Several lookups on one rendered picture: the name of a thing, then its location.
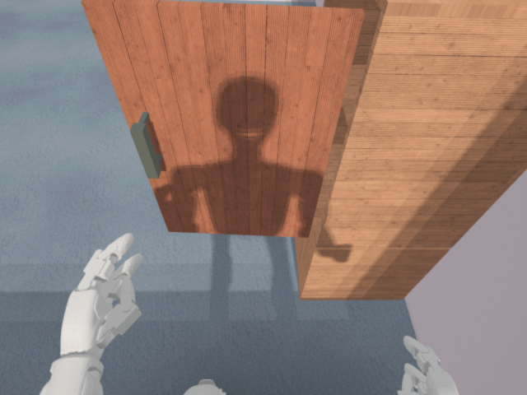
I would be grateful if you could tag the robot left shin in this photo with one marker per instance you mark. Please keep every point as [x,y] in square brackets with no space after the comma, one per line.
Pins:
[206,381]

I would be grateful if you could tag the robot left forearm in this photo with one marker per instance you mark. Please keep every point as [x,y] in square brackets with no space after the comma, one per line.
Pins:
[75,375]

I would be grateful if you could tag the cupboard door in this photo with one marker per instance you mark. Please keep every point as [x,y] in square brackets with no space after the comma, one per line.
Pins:
[243,100]

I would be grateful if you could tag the robot right hand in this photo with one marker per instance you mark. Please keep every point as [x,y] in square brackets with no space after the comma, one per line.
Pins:
[437,381]

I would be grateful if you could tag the robot left hand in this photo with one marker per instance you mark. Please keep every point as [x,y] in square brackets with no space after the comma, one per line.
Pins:
[90,304]

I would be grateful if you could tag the handle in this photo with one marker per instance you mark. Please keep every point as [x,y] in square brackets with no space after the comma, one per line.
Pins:
[142,140]

